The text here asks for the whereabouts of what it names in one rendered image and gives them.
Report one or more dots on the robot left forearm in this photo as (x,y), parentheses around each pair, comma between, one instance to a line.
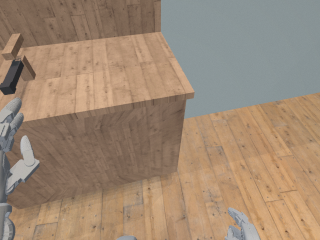
(7,227)

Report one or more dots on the left robot hand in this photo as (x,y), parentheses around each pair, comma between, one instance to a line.
(10,122)

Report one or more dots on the counter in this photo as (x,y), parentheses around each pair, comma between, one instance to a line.
(102,94)

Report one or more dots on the right robot hand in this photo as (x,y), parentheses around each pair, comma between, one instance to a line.
(247,230)

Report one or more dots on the tap lever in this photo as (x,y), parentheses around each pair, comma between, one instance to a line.
(12,77)

